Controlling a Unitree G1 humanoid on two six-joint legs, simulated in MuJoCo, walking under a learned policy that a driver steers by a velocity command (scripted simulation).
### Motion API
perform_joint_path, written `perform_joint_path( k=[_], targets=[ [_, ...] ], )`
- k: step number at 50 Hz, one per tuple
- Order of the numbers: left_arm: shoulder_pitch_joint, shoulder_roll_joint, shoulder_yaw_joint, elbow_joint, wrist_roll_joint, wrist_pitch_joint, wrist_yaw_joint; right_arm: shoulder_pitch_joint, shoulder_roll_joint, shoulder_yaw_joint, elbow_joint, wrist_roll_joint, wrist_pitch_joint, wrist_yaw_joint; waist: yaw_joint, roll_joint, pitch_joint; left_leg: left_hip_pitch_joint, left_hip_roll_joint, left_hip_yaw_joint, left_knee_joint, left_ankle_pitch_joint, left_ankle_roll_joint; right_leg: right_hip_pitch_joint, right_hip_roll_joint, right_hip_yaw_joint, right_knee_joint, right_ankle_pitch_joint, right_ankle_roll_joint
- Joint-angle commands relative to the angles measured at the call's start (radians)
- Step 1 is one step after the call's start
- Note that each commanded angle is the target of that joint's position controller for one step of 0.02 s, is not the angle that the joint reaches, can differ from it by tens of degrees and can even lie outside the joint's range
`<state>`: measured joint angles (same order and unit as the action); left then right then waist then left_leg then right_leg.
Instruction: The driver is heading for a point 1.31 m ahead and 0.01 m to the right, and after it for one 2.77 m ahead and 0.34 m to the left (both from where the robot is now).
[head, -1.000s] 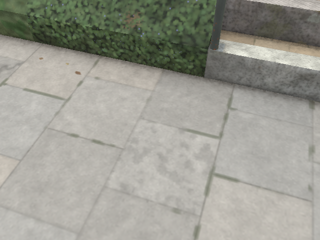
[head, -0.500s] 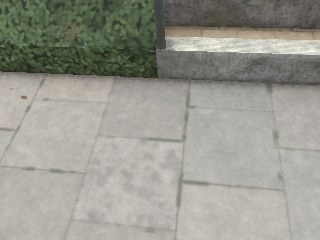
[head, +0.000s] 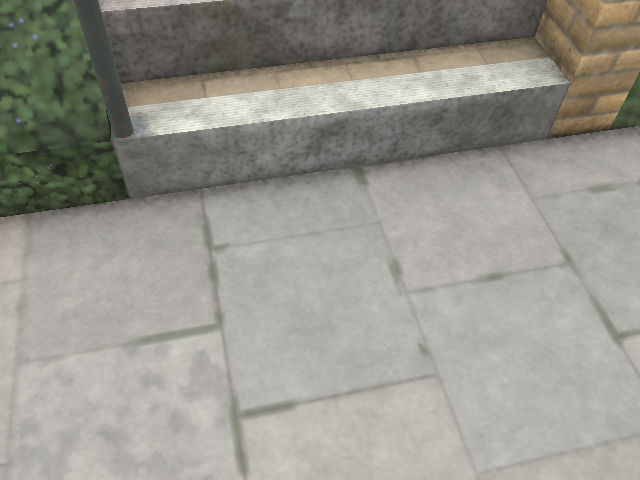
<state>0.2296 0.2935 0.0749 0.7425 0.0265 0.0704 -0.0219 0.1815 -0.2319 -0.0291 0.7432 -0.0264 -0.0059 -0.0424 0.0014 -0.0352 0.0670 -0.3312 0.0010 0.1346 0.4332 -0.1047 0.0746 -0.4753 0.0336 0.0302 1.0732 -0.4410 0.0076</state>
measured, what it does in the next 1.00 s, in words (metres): walks ahead: right foot, then left foot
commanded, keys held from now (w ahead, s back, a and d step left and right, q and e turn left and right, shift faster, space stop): e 0.30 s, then no key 0.02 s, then q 0.14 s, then w+q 0.54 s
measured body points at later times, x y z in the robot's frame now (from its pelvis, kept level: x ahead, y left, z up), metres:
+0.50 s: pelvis +0.01 -0.03 +0.01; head +0.02 -0.04 +0.46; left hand +0.18 +0.19 -0.10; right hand +0.03 -0.30 -0.13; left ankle +0.04 +0.10 -0.70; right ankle -0.01 -0.10 -0.74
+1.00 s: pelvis +0.17 -0.02 +0.00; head +0.21 +0.00 +0.45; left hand +0.38 +0.22 -0.09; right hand +0.11 -0.29 -0.12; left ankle +0.01 +0.07 -0.74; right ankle +0.33 -0.14 -0.70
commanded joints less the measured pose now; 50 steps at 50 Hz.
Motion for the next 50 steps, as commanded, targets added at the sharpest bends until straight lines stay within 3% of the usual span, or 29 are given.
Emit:
perform_joint_path(
  k=[1, 6, 8, 9, 10, 11, 12, 13, 15, 18, 22, 23, 25, 27, 29, 31, 32, 33, 34, 35, 36, 37, 39, 41, 47, 50],
  targets=[
    [0.053, 0.034, -0.004, -0.060, 0.000, 0.008, -0.015, -0.011, -0.141, -0.037, -0.060, -0.003, -0.006, 0.003, 0.014, 0.167, -0.116, 0.041, 0.270, -0.200, -0.208, -0.082, 0.161, 0.072, -0.030, -0.032, -0.106, 0.015, -0.013],
    [0.038, 0.044, -0.011, -0.090, -0.012, -0.004, -0.028, 0.007, -0.195, -0.055, -0.054, -0.003, 0.014, 0.011, 0.007, 0.159, -0.130, 0.017, 0.297, -0.148, -0.165, -0.166, 0.125, 0.220, -0.018, -0.088, -0.349, 0.011, -0.058],
    [0.097, 0.047, -0.008, -0.073, -0.009, -0.019, -0.025, 0.027, -0.189, -0.057, -0.044, 0.004, 0.026, 0.014, 0.034, 0.094, -0.120, -0.066, 0.264, -0.075, -0.055, -0.210, 0.047, 0.360, 0.005, -0.075, -0.562, 0.095, -0.092],
    [0.110, 0.085, -0.001, -0.076, -0.002, -0.030, -0.016, 0.072, -0.155, -0.053, -0.033, -0.001, 0.033, 0.023, 0.034, -0.066, -0.082, -0.141, 0.197, 0.015, 0.129, -0.296, -0.030, 0.378, -0.097, 0.118, -0.759, 0.072, -0.114],
    [0.079, 0.241, 0.034, -0.127, -0.002, -0.029, -0.004, 0.048, -0.083, -0.033, -0.106, 0.011, 0.036, 0.022, 0.023, -0.322, -0.025, -0.374, 0.008, 0.063, 0.340, -0.514, -0.111, 0.337, -0.400, 0.592, -0.883, 0.074, -0.224],
    [0.128, 0.230, 0.043, -0.106, 0.012, -0.028, 0.014, -0.056, -0.148, -0.047, -0.114, -0.005, 0.046, 0.015, 0.077, -0.151, 0.023, -0.340, 0.021, -0.108, 0.527, -0.470, -0.104, 0.223, -0.391, 0.525, -0.865, 0.190, -0.292],
    [0.074, 0.185, 0.028, -0.104, 0.007, -0.030, 0.027, -0.037, -0.127, -0.043, -0.112, 0.011, 0.050, 0.021, 0.019, -0.114, 0.012, -0.311, 0.027, -0.150, 0.575, -0.380, -0.099, 0.202, -0.320, 0.423, -0.839, 0.242, -0.275],
    [0.012, 0.152, 0.019, -0.113, 0.000, -0.032, 0.027, -0.003, -0.128, -0.043, -0.094, 0.016, 0.047, 0.026, -0.020, -0.088, 0.013, -0.296, 0.030, -0.160, 0.576, -0.290, -0.094, 0.201, -0.250, 0.345, -0.827, 0.260, -0.236],
    [-0.038, 0.115, 0.011, -0.136, -0.009, -0.043, 0.026, 0.058, -0.148, -0.052, -0.055, -0.008, 0.041, 0.030, -0.033, -0.089, -0.062, -0.281, 0.011, -0.140, 0.636, -0.223, -0.090, 0.285, -0.183, 0.274, -0.778, 0.460, -0.221],
    [0.009, 0.076, -0.003, -0.121, -0.015, -0.061, 0.023, 0.079, -0.123, -0.046, -0.038, 0.006, 0.049, 0.036, -0.020, -0.043, -0.135, -0.253, 0.017, -0.134, 0.627, -0.222, -0.104, 0.384, -0.196, 0.230, -0.746, 0.654, -0.229],
    [0.045, 0.021, -0.032, -0.082, 0.004, -0.071, 0.037, 0.043, -0.077, -0.022, -0.029, 0.012, 0.064, 0.042, 0.019, -0.085, -0.110, -0.110, 0.030, -0.133, 0.379, -0.244, -0.095, 0.372, -0.201, 0.188, -0.761, 0.570, -0.215],
    [0.046, 0.021, -0.036, -0.072, 0.009, -0.072, 0.040, 0.043, -0.071, -0.017, -0.023, 0.013, 0.065, 0.043, 0.025, -0.092, -0.099, -0.050, 0.021, -0.127, 0.315, -0.264, -0.087, 0.343, -0.201, 0.176, -0.762, 0.538, -0.212],
    [0.095, 0.092, -0.015, -0.045, 0.015, -0.065, 0.039, 0.036, -0.099, -0.021, -0.027, 0.006, 0.059, 0.048, 0.056, -0.117, -0.081, -0.029, -0.018, -0.086, 0.283, -0.326, -0.064, 0.330, -0.215, 0.225, -0.807, 0.195, -0.229],
    [0.109, 0.127, -0.002, -0.030, 0.013, -0.060, 0.038, 0.007, -0.121, -0.025, -0.043, 0.003, 0.046, 0.056, 0.064, -0.105, -0.019, -0.071, -0.027, -0.085, 0.251, -0.370, -0.031, 0.320, -0.251, 0.298, -0.850, -0.099, -0.248],
    [0.089, 0.128, 0.002, -0.022, 0.006, -0.068, 0.041, 0.030, -0.096, -0.019, -0.036, 0.005, 0.026, 0.061, 0.035, -0.053, 0.022, -0.030, -0.030, -0.080, 0.155, -0.352, 0.003, 0.291, -0.268, 0.309, -0.846, -0.156, -0.247],
    [0.025, 0.107, 0.000, -0.027, -0.006, -0.082, 0.043, 0.150, -0.072, -0.017, 0.011, 0.004, 0.000, 0.060, -0.039, -0.009, 0.011, 0.208, -0.041, -0.095, -0.022, -0.283, 0.044, 0.151, -0.215, 0.226, -0.765, -0.145, -0.202],
    [-0.031, 0.062, -0.011, -0.046, 0.000, -0.092, 0.042, 0.257, -0.104, -0.026, 0.045, 0.000, -0.016, 0.055, -0.089, 0.067, -0.005, 0.361, 0.049, -0.252, -0.104, -0.355, 0.069, 0.019, -0.150, 0.135, -0.605, -0.100, -0.158],
    [-0.109, -0.008, -0.030, -0.104, -0.002, -0.108, 0.032, 0.359, -0.222, -0.057, 0.060, 0.003, -0.028, 0.051, -0.129, 0.269, -0.024, 0.486, 0.287, -0.676, -0.250, -0.581, 0.166, -0.212, 0.017, -0.059, -0.310, -0.050, -0.089],
    [-0.169, 0.063, -0.016, -0.127, 0.019, -0.118, 0.024, 0.381, -0.249, -0.070, 0.076, 0.011, -0.029, 0.057, -0.133, 0.226, 0.078, 0.449, 0.367, -0.834, -0.298, -0.516, 0.230, -0.370, 0.030, -0.038, -0.218, -0.096, -0.073],
    [-0.147, 0.071, -0.011, -0.112, 0.017, -0.126, 0.011, 0.342, -0.208, -0.061, 0.070, 0.014, -0.033, 0.058, -0.090, 0.136, 0.098, 0.428, 0.336, -0.765, -0.279, -0.451, 0.235, -0.363, -0.021, 0.007, -0.152, -0.017, -0.064],
    [-0.126, 0.067, -0.013, -0.092, 0.008, -0.133, 0.000, 0.299, -0.179, -0.056, 0.059, 0.015, -0.038, 0.058, -0.063, 0.108, 0.085, 0.411, 0.283, -0.684, -0.276, -0.372, 0.209, -0.340, -0.037, 0.010, -0.135, 0.058, -0.052],
    [-0.113, 0.070, -0.011, -0.081, 0.007, -0.136, -0.007, 0.268, -0.172, -0.056, 0.051, 0.016, -0.042, 0.055, -0.046, 0.110, 0.064, 0.408, 0.237, -0.613, -0.282, -0.281, 0.183, -0.316, -0.048, 0.004, -0.132, 0.114, -0.039],
    [-0.104, 0.057, -0.015, -0.068, 0.023, -0.127, -0.016, 0.264, -0.144, -0.050, 0.059, 0.022, -0.051, 0.052, -0.034, 0.127, 0.021, 0.402, 0.172, -0.511, -0.268, -0.045, 0.159, -0.284, -0.046, -0.021, -0.113, 0.191, -0.011],
    [-0.135, 0.039, -0.022, -0.080, 0.025, -0.118, -0.017, 0.303, -0.139, -0.053, 0.077, 0.029, -0.055, 0.050, -0.038, 0.123, 0.002, 0.389, 0.146, -0.459, -0.244, 0.129, 0.150, -0.289, -0.044, -0.042, -0.112, 0.238, 0.008],
    [-0.343, 0.020, -0.047, -0.158, 0.006, -0.119, -0.025, 0.381, -0.160, -0.061, 0.104, 0.018, -0.048, 0.038, -0.100, 0.147, 0.029, 0.315, 0.111, -0.444, -0.202, 0.296, 0.136, -0.217, -0.015, -0.072, -0.361, 0.340, 0.023],
    [-0.318, 0.050, -0.043, -0.164, -0.004, -0.125, -0.017, 0.341, -0.187, -0.067, 0.094, 0.016, -0.049, 0.029, -0.068, 0.158, 0.013, 0.287, 0.141, -0.482, -0.165, 0.383, 0.106, -0.059, -0.003, -0.054, -0.467, 0.355, -0.007]
  ],
)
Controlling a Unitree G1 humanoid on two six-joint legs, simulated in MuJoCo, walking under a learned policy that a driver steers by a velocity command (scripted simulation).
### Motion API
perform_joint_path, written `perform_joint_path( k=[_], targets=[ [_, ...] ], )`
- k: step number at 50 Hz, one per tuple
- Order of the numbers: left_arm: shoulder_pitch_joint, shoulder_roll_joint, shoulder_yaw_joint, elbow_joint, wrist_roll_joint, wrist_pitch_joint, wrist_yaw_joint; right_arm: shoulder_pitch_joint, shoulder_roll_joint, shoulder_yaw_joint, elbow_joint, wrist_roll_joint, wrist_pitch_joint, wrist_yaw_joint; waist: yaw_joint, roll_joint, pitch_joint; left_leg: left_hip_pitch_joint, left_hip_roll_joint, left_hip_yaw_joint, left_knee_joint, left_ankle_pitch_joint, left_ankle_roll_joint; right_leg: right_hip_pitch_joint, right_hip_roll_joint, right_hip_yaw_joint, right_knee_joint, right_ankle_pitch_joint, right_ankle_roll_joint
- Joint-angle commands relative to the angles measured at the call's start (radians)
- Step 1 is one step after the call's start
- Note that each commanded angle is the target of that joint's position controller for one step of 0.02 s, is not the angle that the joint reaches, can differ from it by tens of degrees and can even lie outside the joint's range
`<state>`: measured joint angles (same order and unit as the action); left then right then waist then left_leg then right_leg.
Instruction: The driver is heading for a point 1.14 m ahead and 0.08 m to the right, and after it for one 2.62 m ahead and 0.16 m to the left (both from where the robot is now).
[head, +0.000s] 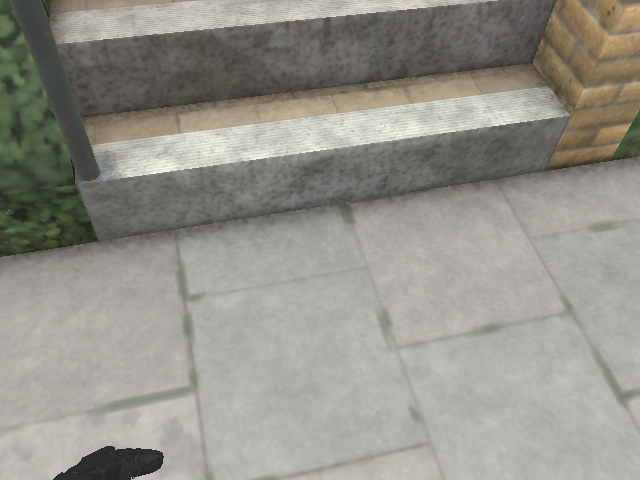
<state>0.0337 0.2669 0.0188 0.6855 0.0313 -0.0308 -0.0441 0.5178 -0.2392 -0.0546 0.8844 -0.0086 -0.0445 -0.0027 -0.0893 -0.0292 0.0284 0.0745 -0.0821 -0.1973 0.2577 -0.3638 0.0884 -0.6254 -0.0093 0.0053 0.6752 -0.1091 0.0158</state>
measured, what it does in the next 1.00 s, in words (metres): walks ahead: right foot, then left foot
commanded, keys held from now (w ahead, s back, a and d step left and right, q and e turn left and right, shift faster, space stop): w+q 0.14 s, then w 0.14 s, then w+e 0.72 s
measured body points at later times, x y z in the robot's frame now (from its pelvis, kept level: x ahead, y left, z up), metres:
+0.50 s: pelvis +0.26 +0.01 +0.00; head +0.29 +0.02 +0.45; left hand +0.17 +0.25 -0.13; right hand +0.51 -0.17 -0.08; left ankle +0.37 +0.14 -0.71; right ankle +0.18 -0.11 -0.73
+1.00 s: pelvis +0.52 +0.03 +0.00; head +0.56 +0.02 +0.44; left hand +0.76 +0.22 -0.10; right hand +0.44 -0.22 -0.14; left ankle +0.38 +0.14 -0.73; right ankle +0.66 -0.09 -0.71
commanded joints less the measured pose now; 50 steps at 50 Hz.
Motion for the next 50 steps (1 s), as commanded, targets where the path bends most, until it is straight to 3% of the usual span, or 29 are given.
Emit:
perform_joint_path(
  k=[1, 2, 3, 4, 5, 6, 7, 8, 10, 14, 17, 19, 21, 24, 26, 27, 28, 29, 30, 31, 32, 34, 35, 37, 40, 43, 44, 47, 50],
  targets=[
    [-0.052, 0.094, 0.019, -0.088, -0.010, -0.026, 0.013, -0.038, -0.192, -0.043, -0.058, -0.002, -0.013, -0.011, 0.063, 0.151, 0.028, -0.149, 0.219, -0.145, 0.057, 0.722, 0.068, 0.209, 0.057, -0.028, -0.103, -0.001, -0.032],
    [0.057, 0.123, 0.032, -0.051, -0.011, -0.030, 0.026, -0.064, -0.207, -0.047, -0.066, -0.003, -0.016, -0.009, 0.108, 0.142, -0.026, -0.164, 0.202, -0.136, 0.165, 0.844, 0.047, 0.355, 0.083, -0.032, -0.125, -0.038, -0.050],
    [0.202, 0.155, 0.046, -0.011, -0.008, -0.040, 0.042, -0.083, -0.209, -0.048, -0.069, 0.002, -0.021, -0.002, 0.179, 0.099, -0.109, -0.209, 0.148, -0.091, 0.359, 0.851, 0.021, 0.549, 0.063, -0.017, -0.179, -0.023, -0.075],
    [0.350, 0.217, 0.062, -0.002, 0.015, -0.050, 0.062, -0.075, -0.155, -0.034, -0.093, 0.011, -0.028, 0.007, 0.228, 0.015, -0.244, -0.340, 0.087, -0.053, 0.621, 0.584, 0.006, 0.775, -0.135, 0.181, -0.218, -0.251, -0.115],
    [0.372, 0.282, 0.074, -0.011, 0.042, -0.046, 0.069, 0.004, -0.034, -0.009, -0.126, 0.037, -0.025, 0.005, 0.173, -0.211, -0.351, -0.611, -0.047, 0.051, 0.901, -0.153, -0.011, 0.956, -0.419, 0.637, -0.330, -0.449, -0.190],
    [0.319, 0.245, 0.072, -0.009, 0.020, -0.035, 0.065, 0.005, -0.133, -0.023, -0.119, 0.007, -0.014, 0.002, 0.141, -0.188, -0.307, -0.691, 0.002, 0.063, 1.022, -0.138, 0.002, 0.846, -0.427, 0.815, -0.409, -0.523, -0.230],
    [0.242, 0.157, 0.054, -0.016, 0.009, -0.033, 0.061, -0.060, -0.151, -0.030, -0.113, -0.007, -0.006, 0.008, 0.118, -0.077, -0.163, -0.708, 0.059, 0.077, 1.031, -0.037, 0.006, 0.708, -0.387, 0.651, -0.419, -0.516, -0.216],
    [0.212, 0.102, 0.042, -0.007, 0.005, -0.038, 0.055, -0.111, -0.132, -0.025, -0.112, -0.012, -0.005, 0.019, 0.116, -0.018, -0.081, -0.686, 0.087, 0.094, 0.988, 0.026, 0.002, 0.596, -0.327, 0.495, -0.433, -0.372, -0.205],
    [0.225, 0.074, 0.032, 0.026, 0.005, -0.053, 0.052, -0.123, -0.103, -0.020, -0.110, -0.028, 0.008, 0.036, 0.086, -0.069, -0.037, -0.634, 0.116, 0.102, 0.927, 0.044, -0.012, 0.486, -0.249, 0.311, -0.465, -0.164, -0.186],
    [0.282, 0.074, 0.034, 0.082, -0.011, -0.092, 0.033, -0.190, -0.072, -0.010, -0.129, -0.036, 0.024, 0.051, 0.071, -0.063, -0.013, -0.669, 0.114, 0.101, 0.837, 0.091, -0.024, 0.460, -0.238, 0.179, -0.517, 0.034, -0.216],
    [0.304, 0.073, 0.033, 0.115, -0.018, -0.089, 0.027, -0.323, -0.060, 0.006, -0.174, -0.044, 0.018, 0.061, 0.072, -0.050, 0.020, -0.701, 0.150, 0.166, 0.652, 0.201, -0.049, 0.450, -0.200, 0.115, -0.551, 0.048, -0.225],
    [0.328, 0.082, 0.036, 0.131, -0.023, -0.082, 0.024, -0.422, -0.040, 0.023, -0.201, -0.037, 0.009, 0.067, 0.097, -0.049, 0.030, -0.631, 0.147, 0.217, 0.500, 0.261, -0.066, 0.414, -0.164, 0.076, -0.547, 0.085, -0.217],
    [0.363, 0.118, 0.046, 0.148, -0.020, -0.075, 0.023, -0.478, -0.045, 0.028, -0.215, -0.026, 0.004, 0.065, 0.114, -0.050, 0.029, -0.563, 0.126, 0.238, 0.413, 0.269, -0.077, 0.414, -0.169, 0.084, -0.524, 0.125, -0.211],
    [0.398, 0.150, 0.056, 0.170, -0.018, -0.063, 0.025, -0.498, -0.076, 0.022, -0.228, -0.022, -0.007, 0.048, 0.116, -0.047, 0.022, -0.503, 0.107, 0.241, 0.338, 0.231, -0.065, 0.474, -0.204, 0.138, -0.459, 0.172, -0.199],
    [0.396, 0.155, 0.057, 0.181, -0.019, -0.055, 0.029, -0.393, -0.093, 0.012, -0.195, -0.030, -0.022, 0.032, 0.061, -0.028, -0.016, -0.336, 0.076, 0.250, 0.232, 0.211, -0.048, 0.475, -0.178, 0.134, -0.321, 0.242, -0.173],
    [0.411, 0.128, 0.051, 0.186, -0.022, -0.056, 0.029, -0.259, -0.134, -0.005, -0.151, -0.045, -0.037, 0.017, 0.015, 0.024, -0.097, -0.139, 0.102, 0.212, 0.200, 0.195, -0.023, 0.420, -0.115, 0.088, -0.131, 0.254, -0.152],
    [0.390, 0.072, 0.035, 0.144, -0.027, -0.059, 0.029, -0.078, -0.219, -0.026, -0.138, -0.068, -0.047, 0.001, -0.061, 0.149, -0.246, 0.082, 0.360, -0.055, 0.148, 0.011, 0.028, 0.269, -0.045, 0.028, 0.169, -0.011, -0.126],
    [0.471, 0.006, 0.025, 0.117, -0.049, -0.053, 0.036, -0.069, -0.305, -0.047, -0.136, -0.060, -0.034, -0.005, -0.015, 0.340, -0.293, 0.190, 0.556, -0.422, 0.006, -0.114, 0.106, -0.006, 0.075, -0.028, 0.417, -0.428, -0.104],
    [0.438, 0.094, 0.047, 0.143, -0.023, -0.036, 0.044, -0.125, -0.224, -0.032, -0.144, -0.038, -0.026, -0.005, 0.001, 0.189, -0.193, 0.087, 0.524, -0.414, -0.016, -0.176, 0.112, -0.064, 0.016, 0.047, 0.515, -0.382, -0.115],
    [0.382, 0.087, 0.052, 0.140, -0.022, -0.032, 0.034, -0.200, -0.148, -0.012, -0.151, -0.030, -0.031, -0.002, 0.031, 0.122, -0.089, -0.013, 0.471, -0.262, -0.026, -0.109, 0.091, -0.065, -0.023, 0.066, 0.507, -0.288, -0.119],
    [0.359, 0.064, 0.050, 0.142, -0.024, -0.028, 0.028, -0.240, -0.111, -0.004, -0.148, -0.027, -0.038, 0.002, 0.055, 0.114, -0.044, -0.088, 0.423, -0.138, -0.050, 0.037, 0.069, -0.035, -0.048, 0.059, 0.479, -0.230, -0.110],
    [0.352, 0.051, 0.053, 0.151, -0.003, -0.005, 0.014, -0.256, -0.076, 0.004, -0.133, -0.020, -0.051, -0.003, 0.087, 0.140, -0.018, -0.151, 0.361, 0.023, -0.072, 0.224, 0.038, 0.003, -0.067, 0.044, 0.459, -0.185, -0.088],
    [0.323, 0.037, 0.049, 0.142, 0.006, 0.003, 0.008, -0.241, -0.081, 0.001, -0.121, -0.019, -0.066, -0.002, 0.089, 0.127, -0.022, -0.154, 0.361, 0.059, -0.082, 0.303, 0.042, 0.004, -0.063, 0.034, 0.463, -0.159, -0.083],
    [0.267, 0.021, 0.048, 0.120, 0.007, 0.013, -0.003, -0.211, -0.088, -0.005, -0.093, -0.008, -0.084, 0.000, 0.098, 0.112, -0.016, -0.132, 0.356, 0.137, -0.089, 0.442, 0.044, -0.048, -0.068, 0.030, 0.458, -0.101, -0.075],
    [0.185, 0.015, 0.046, 0.094, 0.003, 0.017, -0.020, -0.169, -0.055, 0.004, -0.058, -0.007, -0.070, -0.004, 0.094, 0.123, 0.007, -0.111, 0.334, 0.245, -0.105, 0.507, 0.045, -0.120, -0.075, 0.015, 0.409, -0.016, -0.071],
    [0.059, 0.001, 0.031, 0.055, 0.004, 0.013, -0.033, -0.160, -0.080, -0.002, -0.039, -0.011, -0.074, -0.002, 0.078, 0.115, 0.048, -0.143, 0.311, 0.338, -0.113, 0.521, 0.036, -0.073, -0.069, -0.031, 0.199, 0.103, -0.063],
    [0.017, -0.003, 0.026, 0.037, 0.013, 0.015, -0.035, -0.147, -0.097, -0.008, -0.030, -0.006, -0.077, -0.008, 0.069, 0.114, 0.060, -0.134, 0.324, 0.345, -0.122, 0.515, 0.036, -0.065, -0.068, -0.047, 0.132, 0.113, -0.065],
    [-0.054, 0.022, 0.028, 0.016, 0.010, 0.010, -0.049, -0.122, -0.125, -0.016, -0.007, -0.016, -0.069, -0.009, 0.057, 0.103, 0.074, -0.077, 0.339, 0.404, -0.099, 0.601, 0.021, 0.002, -0.053, -0.100, 0.000, 0.088, -0.098],
    [-0.021, 0.033, 0.030, 0.019, 0.016, 0.013, -0.037, -0.095, -0.146, -0.020, 0.016, -0.007, -0.056, -0.020, 0.088, 0.126, 0.023, 0.021, 0.360, 0.443, 0.067, 0.974, 0.009, 0.102, 0.023, -0.156, -0.047, -0.033, -0.166]
  ],
)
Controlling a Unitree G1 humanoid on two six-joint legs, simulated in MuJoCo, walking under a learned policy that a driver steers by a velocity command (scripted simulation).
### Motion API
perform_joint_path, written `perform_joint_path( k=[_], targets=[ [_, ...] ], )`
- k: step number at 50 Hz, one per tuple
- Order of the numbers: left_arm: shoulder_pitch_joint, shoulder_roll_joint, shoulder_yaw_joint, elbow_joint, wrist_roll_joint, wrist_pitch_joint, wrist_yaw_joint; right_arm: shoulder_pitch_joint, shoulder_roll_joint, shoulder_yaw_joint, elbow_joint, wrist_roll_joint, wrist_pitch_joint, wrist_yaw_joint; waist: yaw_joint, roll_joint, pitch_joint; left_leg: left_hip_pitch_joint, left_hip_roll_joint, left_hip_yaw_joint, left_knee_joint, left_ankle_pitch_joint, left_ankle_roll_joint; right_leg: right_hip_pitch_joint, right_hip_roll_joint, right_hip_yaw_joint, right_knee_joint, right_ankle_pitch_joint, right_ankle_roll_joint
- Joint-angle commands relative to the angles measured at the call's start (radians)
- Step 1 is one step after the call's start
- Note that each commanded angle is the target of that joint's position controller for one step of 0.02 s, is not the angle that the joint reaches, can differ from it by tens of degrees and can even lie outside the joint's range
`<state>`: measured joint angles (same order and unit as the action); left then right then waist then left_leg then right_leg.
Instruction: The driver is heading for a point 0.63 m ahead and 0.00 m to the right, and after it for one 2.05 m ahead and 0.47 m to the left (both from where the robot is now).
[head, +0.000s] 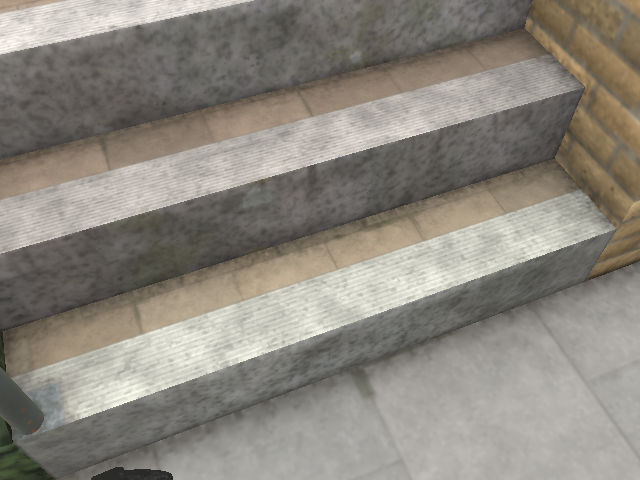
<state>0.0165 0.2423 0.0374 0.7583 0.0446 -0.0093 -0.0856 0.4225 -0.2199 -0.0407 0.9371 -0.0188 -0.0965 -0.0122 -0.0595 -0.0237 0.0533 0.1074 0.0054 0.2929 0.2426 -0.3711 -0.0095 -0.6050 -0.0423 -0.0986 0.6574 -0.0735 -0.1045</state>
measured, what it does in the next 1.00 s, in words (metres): walks ahead: right foot, then left foot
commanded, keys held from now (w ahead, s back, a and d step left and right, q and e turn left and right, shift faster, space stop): w+e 0.22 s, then w+q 0.78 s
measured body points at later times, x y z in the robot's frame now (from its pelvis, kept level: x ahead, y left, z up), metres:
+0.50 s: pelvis +0.27 -0.04 +0.01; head +0.30 -0.05 +0.46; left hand +0.32 +0.23 -0.13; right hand +0.38 -0.29 -0.12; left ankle +0.42 +0.06 -0.69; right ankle +0.16 -0.08 -0.73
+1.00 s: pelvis +0.47 -0.04 +0.01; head +0.50 -0.01 +0.46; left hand +0.66 +0.19 -0.09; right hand +0.49 -0.31 -0.11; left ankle +0.41 +0.02 -0.73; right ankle +0.50 -0.16 -0.47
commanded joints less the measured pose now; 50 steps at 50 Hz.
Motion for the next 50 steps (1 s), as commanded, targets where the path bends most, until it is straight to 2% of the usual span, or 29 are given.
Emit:
perform_joint_path(
  k=[1, 2, 3, 4, 5, 6, 7, 8, 10, 11, 13, 19, 21, 23, 24, 26, 28, 29, 30, 31, 32, 33, 34, 36, 39, 42, 46, 48, 50],
  targets=[
    [0.044, 0.074, 0.020, -0.043, 0.004, -0.015, 0.013, 0.003, -0.192, -0.040, -0.028, -0.008, 0.008, -0.017, 0.083, 0.120, -0.043, 0.012, 0.268, -0.038, 0.194, 1.084, 0.106, 0.141, 0.090, -0.059, -0.051, -0.126, -0.069],
    [0.138, 0.096, 0.032, -0.017, 0.006, -0.026, 0.022, 0.009, -0.209, -0.045, -0.027, -0.011, 0.021, -0.020, 0.118, 0.120, -0.097, 0.000, 0.268, -0.035, 0.361, 1.100, 0.106, 0.247, 0.129, -0.059, -0.086, -0.163, -0.096],
    [0.298, 0.133, 0.052, 0.040, 0.013, -0.036, 0.035, 0.002, -0.213, -0.045, -0.040, -0.006, 0.028, -0.016, 0.184, 0.074, -0.184, -0.123, 0.245, -0.020, 0.604, 0.958, 0.086, 0.477, 0.142, -0.028, -0.144, -0.150, -0.128],
    [0.388, 0.243, 0.085, 0.057, 0.022, -0.035, 0.054, 0.035, -0.138, -0.028, -0.085, 0.002, 0.022, -0.006, 0.183, -0.077, -0.289, -0.451, 0.182, -0.022, 0.934, 0.436, 0.046, 0.775, -0.111, 0.324, -0.159, -0.289, -0.206],
    [0.369, 0.323, 0.105, 0.037, -0.008, -0.023, 0.060, -0.005, -0.121, -0.027, -0.153, 0.010, 0.010, 0.013, 0.144, -0.227, -0.371, -0.782, -0.036, -0.176, 1.229, -0.186, 0.004, 0.944, -0.308, 0.865, -0.326, -0.264, -0.341],
    [0.373, 0.300, 0.101, 0.043, -0.020, -0.013, 0.068, -0.148, -0.163, -0.030, -0.173, 0.004, -0.001, 0.019, 0.180, -0.066, -0.278, -0.893, 0.030, -0.322, 1.219, -0.074, 0.021, 0.900, -0.271, 0.753, -0.377, -0.203, -0.289],
    [0.310, 0.247, 0.090, 0.048, -0.031, -0.016, 0.075, -0.163, -0.140, -0.020, -0.173, 0.015, -0.013, 0.021, 0.140, -0.014, -0.154, -0.869, 0.078, -0.321, 1.125, 0.043, 0.028, 0.747, -0.253, 0.608, -0.383, -0.078, -0.256],
    [0.262, 0.196, 0.076, 0.045, -0.032, -0.023, 0.076, -0.141, -0.134, -0.019, -0.153, 0.011, -0.013, 0.016, 0.088, 0.047, -0.085, -0.792, 0.108, -0.317, 1.023, 0.074, 0.025, 0.614, -0.201, 0.516, -0.395, 0.075, -0.213],
    [0.216, 0.154, 0.060, 0.043, -0.041, -0.040, 0.077, -0.111, -0.123, -0.015, -0.144, -0.025, 0.023, 0.011, 0.030, 0.039, -0.070, -0.666, 0.121, -0.320, 0.937, 0.058, 0.003, 0.481, -0.129, 0.402, -0.408, 0.255, -0.184],
    [0.224, 0.151, 0.057, 0.046, -0.043, -0.051, 0.074, -0.106, -0.114, -0.013, -0.145, -0.032, 0.040, 0.014, 0.021, 0.031, -0.082, -0.643, 0.114, -0.312, 0.913, 0.049, -0.007, 0.460, -0.111, 0.380, -0.408, 0.312, -0.186],
    [0.251, 0.152, 0.053, 0.066, -0.043, -0.066, 0.072, -0.105, -0.093, -0.008, -0.138, -0.028, 0.054, 0.025, 0.015, 0.013, -0.085, -0.646, 0.110, -0.285, 0.838, 0.104, -0.014, 0.450, -0.093, 0.315, -0.434, 0.351, -0.172],
    [0.336, 0.148, 0.037, 0.126, -0.041, -0.083, 0.079, -0.324, -0.080, 0.004, -0.179, -0.010, 0.049, 0.032, 0.101, -0.031, -0.032, -0.705, 0.099, -0.245, 0.516, 0.339, -0.003, 0.549, -0.075, 0.204, -0.481, 0.428, -0.066],
    [0.362, 0.130, 0.030, 0.148, -0.021, -0.086, 0.093, -0.302, -0.058, 0.015, -0.158, 0.002, 0.051, 0.021, 0.106, -0.076, -0.070, -0.672, 0.073, -0.226, 0.559, 0.315, 0.015, 0.603, -0.105, 0.175, -0.464, 0.425, -0.074],
    [0.377, 0.116, 0.021, 0.163, -0.013, -0.085, 0.105, -0.345, -0.080, 0.012, -0.168, -0.003, 0.050, 0.016, 0.114, -0.041, -0.021, -0.724, 0.063, -0.238, 0.559, 0.262, 0.038, 0.655, -0.140, 0.174, -0.464, 0.425, -0.095],
    [0.357, 0.111, 0.016, 0.162, -0.012, -0.086, 0.111, -0.349, -0.076, 0.013, -0.168, -0.010, 0.045, 0.013, 0.102, -0.014, 0.001, -0.704, 0.047, -0.236, 0.527, 0.244, 0.049, 0.655, -0.147, 0.151, -0.443, 0.536, -0.088],
    [0.324, 0.133, 0.015, 0.166, -0.017, -0.093, 0.121, -0.282, -0.078, 0.009, -0.141, -0.013, 0.041, 0.007, 0.065, -0.029, -0.033, -0.554, -0.021, -0.205, 0.444, 0.207, 0.087, 0.659, -0.142, 0.094, -0.338, 0.861, -0.061],
    [0.274, 0.168, 0.020, 0.151, -0.022, -0.093, 0.122, -0.113, -0.095, -0.006, -0.082, -0.010, 0.032, -0.008, 0.000, -0.067, -0.103, -0.390, -0.088, -0.184, 0.353, 0.183, 0.127, 0.655, -0.131, 0.079, -0.099, 1.089, -0.047],
    [0.227, 0.176, 0.021, 0.142, -0.038, -0.092, 0.120, 0.025, -0.094, -0.014, -0.036, -0.015, 0.025, -0.012, -0.081, -0.048, -0.133, -0.243, -0.092, -0.189, 0.203, 0.293, 0.146, 0.589, -0.099, 0.053, 0.092, 0.962, -0.032],
    [0.169, 0.159, 0.014, 0.114, -0.041, -0.103, 0.116, 0.142, -0.162, -0.037, -0.009, -0.034, 0.021, -0.021, -0.144, 0.040, -0.153, -0.067, 0.024, -0.348, 0.167, 0.462, 0.212, 0.369, -0.010, 0.018, 0.437, 0.551, 0.007],
    [0.265, 0.011, -0.015, 0.080, -0.030, -0.111, 0.104, 0.104, -0.243, -0.046, -0.005, -0.039, 0.017, -0.017, 0.016, 0.280, -0.142, 0.086, 0.297, -0.710, 0.225, 1.190, 0.338, 0.023, 0.149, 0.030, 0.774, -0.397, 0.060],
    [0.342, 0.031, -0.019, 0.110, -0.005, -0.103, 0.102, 0.086, -0.223, -0.056, -0.006, -0.006, 0.025, -0.006, 0.029, 0.169, -0.244, 0.054, 0.336, -0.834, 0.128, 0.886, 0.438, -0.017, 0.106, 0.163, 0.851, -0.357, 0.058],
    [0.278, 0.075, -0.010, 0.092, 0.005, -0.099, 0.096, -0.026, -0.179, -0.052, -0.050, 0.007, 0.038, -0.001, 0.045, 0.090, -0.133, -0.088, 0.303, -0.776, 0.072, 0.584, 0.425, -0.053, 0.057, 0.167, 0.860, -0.284, 0.078],
    [0.211, 0.102, -0.001, 0.063, 0.011, -0.097, 0.086, -0.103, -0.137, -0.041, -0.071, 0.013, 0.050, 0.002, 0.059, 0.025, -0.064, -0.193, 0.251, -0.726, 0.020, 0.454, 0.387, -0.073, 0.034, 0.157, 0.826, -0.240, 0.089],
    [0.184, 0.071, -0.005, 0.033, 0.026, -0.066, 0.076, -0.114, -0.104, -0.028, -0.079, 0.019, 0.052, -0.008, 0.085, -0.004, -0.039, -0.307, 0.185, -0.628, 0.019, 0.575, 0.351, -0.075, 0.023, 0.130, 0.864, -0.202, 0.121],
    [0.174, 0.011, -0.023, -0.005, 0.028, -0.035, 0.077, -0.068, -0.136, -0.037, -0.065, 0.006, 0.038, -0.013, 0.085, 0.029, -0.091, -0.332, 0.130, -0.562, 0.085, 0.799, 0.328, -0.104, 0.035, 0.074, 0.913, -0.177, 0.146],
    [0.113, 0.015, -0.024, -0.059, 0.030, -0.022, 0.089, -0.028, -0.145, -0.039, -0.075, 0.012, 0.041, -0.030, 0.057, 0.058, -0.115, -0.280, 0.106, -0.580, 0.129, 0.804, 0.306, -0.226, 0.014, 0.065, 0.909, -0.141, 0.160],
    [-0.040, -0.022, -0.041, -0.151, 0.018, -0.006, 0.112, 0.087, -0.149, -0.045, -0.074, -0.001, 0.046, -0.051, -0.033, 0.144, -0.119, -0.103, 0.142, -0.723, 0.128, 0.667, 0.367, -0.539, 0.029, 0.040, 1.238, -0.297, 0.157],
    [-0.146, -0.006, -0.040, -0.231, 0.022, -0.008, 0.121, 0.166, -0.167, -0.053, -0.049, 0.000, 0.037, -0.060, -0.058, 0.105, -0.062, 0.038, 0.199, -0.829, 0.112, 0.511, 0.386, -0.796, -0.001, 0.107, 1.380, -0.422, 0.133],
    [-0.256, -0.038, -0.058, -0.303, 0.039, -0.016, 0.116, 0.223, -0.163, -0.053, -0.019, -0.001, 0.022, -0.061, -0.083, 0.078, -0.008, 0.138, 0.224, -0.879, 0.095, 0.351, 0.361, -1.012, -0.013, 0.146, 1.447, -0.551, 0.103]
  ],
)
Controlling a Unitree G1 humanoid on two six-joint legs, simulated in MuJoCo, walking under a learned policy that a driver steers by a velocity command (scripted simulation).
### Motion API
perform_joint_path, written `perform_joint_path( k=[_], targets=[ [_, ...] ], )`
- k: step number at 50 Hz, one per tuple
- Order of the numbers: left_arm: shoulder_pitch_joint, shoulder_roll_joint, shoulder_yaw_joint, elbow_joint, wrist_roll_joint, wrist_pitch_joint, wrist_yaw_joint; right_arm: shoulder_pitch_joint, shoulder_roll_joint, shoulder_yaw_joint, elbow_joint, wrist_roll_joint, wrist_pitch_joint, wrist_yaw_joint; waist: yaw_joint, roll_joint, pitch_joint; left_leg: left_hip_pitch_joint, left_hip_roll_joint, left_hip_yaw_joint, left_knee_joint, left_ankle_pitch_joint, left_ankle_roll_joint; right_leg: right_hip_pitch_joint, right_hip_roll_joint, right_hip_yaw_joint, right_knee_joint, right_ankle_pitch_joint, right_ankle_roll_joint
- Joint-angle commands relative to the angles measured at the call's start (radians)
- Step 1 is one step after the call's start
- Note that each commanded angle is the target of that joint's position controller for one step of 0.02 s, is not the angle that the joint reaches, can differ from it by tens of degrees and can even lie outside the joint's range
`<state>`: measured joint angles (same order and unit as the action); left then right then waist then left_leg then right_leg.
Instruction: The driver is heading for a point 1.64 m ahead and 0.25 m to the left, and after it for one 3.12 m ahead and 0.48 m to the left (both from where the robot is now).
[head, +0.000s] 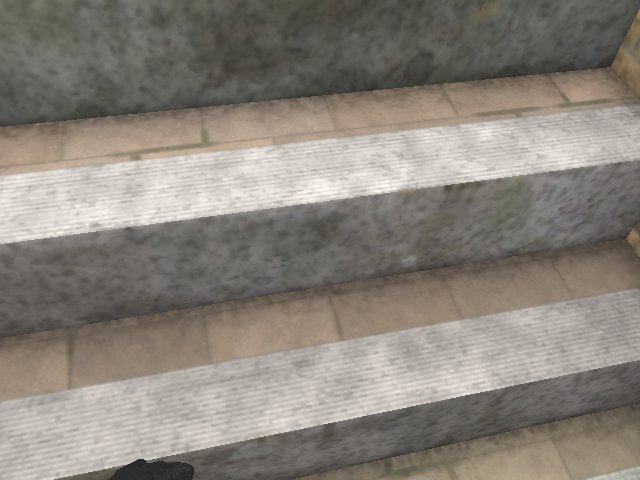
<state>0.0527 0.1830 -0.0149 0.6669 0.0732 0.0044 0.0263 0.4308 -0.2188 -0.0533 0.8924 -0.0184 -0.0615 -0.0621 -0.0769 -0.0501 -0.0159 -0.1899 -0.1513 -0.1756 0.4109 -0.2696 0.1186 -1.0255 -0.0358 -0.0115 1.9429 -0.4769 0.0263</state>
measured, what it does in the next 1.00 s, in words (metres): climbs, turning left: right foot 0.21 m higher, then left foot 0.21 m higher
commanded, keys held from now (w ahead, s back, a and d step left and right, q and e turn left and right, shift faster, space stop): w+q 0.66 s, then w+e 0.34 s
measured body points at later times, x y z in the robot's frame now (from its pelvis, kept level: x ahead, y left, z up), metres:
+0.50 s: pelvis +0.21 -0.07 +0.18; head +0.24 -0.08 +0.62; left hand +0.15 +0.16 +0.03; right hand +0.52 -0.18 +0.12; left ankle +0.23 +0.07 -0.28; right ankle +0.25 -0.16 -0.53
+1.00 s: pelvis +0.43 +0.09 +0.34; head +0.45 +0.09 +0.79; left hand +0.45 +0.36 +0.24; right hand +0.64 -0.08 +0.21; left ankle +0.46 +0.19 -0.32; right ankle +0.40 -0.06 -0.10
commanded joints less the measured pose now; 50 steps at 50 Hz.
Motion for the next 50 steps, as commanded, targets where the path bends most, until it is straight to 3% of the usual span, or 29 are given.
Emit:
perform_joint_path(
  k=[1, 5, 7, 8, 9, 10, 11, 12, 13, 14, 16, 18, 21, 23, 24, 27, 30, 35, 37, 39, 40, 41, 42, 43, 44, 45, 47, 49, 50],
  targets=[
    [-0.341, -0.003, -0.021, -0.248, 0.010, -0.033, 0.000, 0.201, -0.164, -0.034, 0.033, -0.006, -0.017, -0.014, -0.061, 0.103, 0.088, 0.412, 0.379, -0.402, -0.112, 0.214, 0.211, -0.625, -0.018, 0.048, 0.153, -0.177, -0.038],
    [-0.435, -0.029, -0.053, -0.374, 0.005, -0.029, 0.005, 0.137, -0.168, -0.021, 0.047, 0.002, -0.019, -0.005, -0.039, 0.126, 0.110, 0.234, 0.319, -0.290, -0.264, 0.129, 0.141, -0.515, -0.036, -0.008, -0.022, -0.254, -0.044],
    [-0.373, -0.036, -0.066, -0.408, 0.010, -0.002, 0.002, 0.070, -0.175, -0.019, 0.014, 0.025, 0.013, 0.000, 0.003, 0.043, 0.028, -0.029, 0.271, -0.200, -0.401, 0.503, 0.141, -0.004, -0.017, -0.117, -0.349, -0.053, -0.047],
    [-0.298, -0.105, -0.080, -0.400, -0.018, 0.007, 0.008, -0.019, -0.175, -0.029, -0.013, 0.029, 0.019, -0.009, 0.066, 0.139, -0.053, -0.220, 0.292, -0.141, -0.432, 0.763, 0.115, 0.408, 0.006, -0.072, -0.485, -0.093, -0.090],
    [-0.105, -0.024, -0.039, -0.308, -0.039, 0.024, 0.014, -0.059, -0.224, -0.042, -0.057, 0.039, 0.018, 0.000, 0.123, 0.094, -0.184, -0.189, 0.249, -0.073, -0.287, 1.193, 0.080, 0.651, 0.083, -0.140, -0.562, -0.086, -0.080],
    [0.191, 0.031, 0.020, -0.224, -0.046, 0.015, 0.019, -0.109, -0.307, -0.067, -0.069, 0.060, -0.011, 0.011, 0.275, 0.194, -0.396, -0.081, 0.317, -0.082, -0.025, 1.742, 0.054, 0.905, 0.092, -0.065, -0.607, -0.001, -0.110],
    [0.392, 0.153, 0.078, -0.169, -0.034, -0.008, 0.032, -0.229, -0.324, -0.084, -0.093, 0.089, -0.051, 0.040, 0.422, 0.110, -0.493, -0.156, 0.246, -0.101, 0.328, 1.587, 0.016, 1.058, 0.043, 0.134, -0.866, -0.005, -0.138],
    [0.435, 0.314, 0.119, -0.134, 0.000, -0.013, 0.059, -0.276, -0.210, -0.070, -0.189, 0.075, -0.068, 0.078, 0.403, -0.447, -0.568, -0.346, -0.016, -0.049, 0.840, 0.531, -0.045, 1.097, -0.290, 0.770, -1.360, -0.048, -0.235],
    [0.236, 0.271, 0.115, -0.138, -0.042, 0.016, 0.069, -0.189, -0.107, -0.047, -0.188, -0.040, -0.075, 0.102, 0.234, -0.425, -0.584, -0.425, -0.031, -0.140, 1.271, 0.140, -0.050, 0.962, -0.329, 1.104, -1.583, -0.215, -0.232],
    [0.096, 0.180, 0.094, -0.142, -0.047, 0.027, 0.068, -0.204, -0.033, -0.030, -0.217, -0.058, -0.050, 0.103, 0.145, -0.266, -0.395, -0.529, 0.024, -0.104, 1.445, 0.163, -0.051, 0.773, -0.317, 1.007, -1.569, -0.526, -0.230],
    [0.002, 0.021, 0.052, -0.024, -0.046, 0.021, 0.052, -0.245, 0.048, 0.001, -0.258, -0.080, -0.001, 0.087, 0.020, -0.015, -0.015, -0.736, 0.081, 0.016, 1.576, 0.219, -0.041, 0.504, -0.267, 0.687, -1.428, -0.496, -0.215],
    [0.090, -0.081, 0.029, 0.112, -0.019, -0.017, 0.031, -0.250, 0.094, 0.033, -0.272, -0.047, 0.044, 0.066, -0.023, 0.080, 0.079, -0.787, 0.082, 0.032, 1.635, 0.160, -0.028, 0.406, -0.229, 0.385, -1.386, -0.262, -0.165],
    [0.198, -0.090, 0.032, 0.220, -0.014, -0.076, -0.009, -0.298, 0.139, 0.053, -0.297, -0.014, 0.055, 0.035, -0.027, 0.007, 0.073, -0.987, 0.095, 0.006, 1.759, 0.184, -0.009, 0.539, -0.249, 0.216, -1.470, 0.012, -0.143],
    [0.202, -0.031, 0.048, 0.237, -0.023, -0.097, -0.015, -0.376, 0.091, 0.044, -0.321, 0.003, 0.051, 0.038, -0.012, 0.035, 0.091, -0.976, 0.093, 0.030, 1.619, 0.217, -0.018, 0.549, -0.235, 0.067, -1.557, 0.131, -0.122],
    [0.165, 0.005, 0.056, 0.205, -0.025, -0.113, -0.004, -0.401, 0.030, 0.027, -0.337, -0.001, 0.047, 0.043, -0.016, 0.079, 0.066, -0.880, 0.102, 0.060, 1.455, 0.269, -0.028, 0.520, -0.235, 0.004, -1.609, 0.196, -0.133],
    [0.329, 0.063, 0.084, 0.237, -0.019, -0.147, 0.005, -0.431, 0.062, 0.010, -0.326, -0.029, 0.077, 0.028, 0.050, 0.051, 0.013, -1.123, 0.087, 0.062, 1.826, 0.166, -0.007, 0.855, -0.311, 0.047, -1.639, 0.199, -0.202],
    [0.497, 0.057, 0.085, 0.290, -0.002, -0.154, -0.011, -0.623, 0.147, 0.041, -0.384, -0.026, 0.063, 0.016, 0.129, 0.058, 0.086, -1.480, 0.099, 0.030, 2.023, -0.094, 0.023, 1.138, -0.367, 0.047, -1.720, 0.124, -0.184],
    [0.546, 0.049, 0.080, 0.339, -0.017, -0.153, 0.015, -0.815, 0.158, 0.067, -0.507, -0.022, 0.083, 0.057, 0.153, -0.019, 0.109, -1.334, 0.186, 0.192, 1.608, -0.146, 0.009, 1.078, -0.287, -0.127, -1.920, 0.228, -0.150],
    [0.534, 0.068, 0.083, 0.352, -0.057, -0.123, 0.027, -0.797, 0.158, 0.088, -0.524, -0.025, 0.105, 0.079, 0.160, -0.081, 0.087, -1.124, 0.233, 0.363, 1.303, -0.187, 0.008, 1.073, -0.237, -0.201, -2.032, 0.535, -0.213],
    [0.492, 0.061, 0.068, 0.316, -0.097, -0.096, 0.025, -0.651, 0.174, 0.094, -0.419, 0.028, 0.097, 0.088, 0.135, -0.044, -0.066, -0.473, 0.126, 0.541, 0.902, -0.204, 0.041, 0.929, -0.201, -0.238, -1.897, 1.336, -0.267],
    [0.518, 0.167, 0.082, 0.307, -0.089, -0.129, 0.013, -0.409, 0.153, 0.069, -0.359, 0.039, 0.092, 0.071, 0.051, -0.195, -0.200, -0.264, 0.049, 0.506, 0.897, -0.238, 0.046, 0.995, -0.280, -0.186, -1.668, 2.001, -0.265],
    [0.522, 0.244, 0.102, 0.302, -0.133, -0.162, -0.021, -0.217, 0.071, 0.043, -0.317, 0.024, 0.087, 0.057, -0.046, -0.287, -0.365, -0.065, 0.025, 0.401, 0.720, -0.158, 0.071, 1.065, -0.292, -0.153, -1.434, 2.152, -0.230],
    [0.458, 0.250, 0.115, 0.247, -0.149, -0.201, -0.061, -0.108, -0.016, 0.005, -0.264, 0.008, 0.072, 0.048, -0.108, -0.284, -0.455, 0.181, 0.155, 0.067, 0.601, -0.118, 0.122, 0.793, -0.172, -0.073, -1.146, 1.813, -0.170],
    [0.419, 0.154, 0.106, 0.181, -0.157, -0.211, -0.091, -0.060, -0.136, -0.048, -0.238, -0.032, 0.070, 0.030, -0.115, 0.028, -0.486, 0.280, 0.445, -0.475, 0.216, -0.145, 0.160, 0.506, 0.003, -0.015, -0.717, 0.834, -0.103],
    [0.298, 0.150, 0.131, 0.127, -0.118, -0.190, -0.090, -0.150, -0.199, -0.077, -0.259, -0.033, 0.084, 0.022, -0.121, 0.066, -0.570, 0.164, 0.511, -0.745, -0.042, -0.436, 0.145, 0.469, 0.116, 0.177, -0.130, 0.440, -0.063],
    [0.205, 0.018, 0.120, 0.031, -0.089, -0.167, -0.057, -0.298, -0.191, -0.075, -0.243, -0.032, 0.060, 0.045, -0.034, 0.086, -0.453, 0.071, 0.527, -0.649, -0.050, -0.471, 0.091, 0.301, 0.093, 0.294, 0.134, 0.516, -0.054],
    [0.135, -0.084, 0.088, -0.039, -0.043, -0.136, -0.032, -0.349, -0.050, -0.037, -0.103, -0.007, 0.021, 0.042, 0.085, 0.076, -0.101, -0.215, 0.473, -0.350, 0.091, -0.384, 0.068, 0.139, 0.037, 0.180, 0.179, 0.670, -0.130],
    [0.247, -0.131, 0.053, -0.019, -0.033, -0.113, -0.032, -0.297, 0.095, 0.009, 0.003, -0.024, -0.008, 0.043, 0.173, 0.052, 0.007, -0.310, 0.435, -0.107, 0.072, -0.199, 0.040, 0.060, 0.058, 0.172, 0.223, 0.612, -0.165],
    [0.236, -0.152, 0.038, -0.030, -0.041, -0.102, -0.029, -0.220, 0.100, 0.012, 0.032, -0.025, -0.023, 0.038, 0.168, 0.038, 0.024, -0.273, 0.446, -0.042, 0.039, -0.031, 0.040, 0.000, 0.068, 0.184, 0.251, 0.575, -0.166]
  ],
)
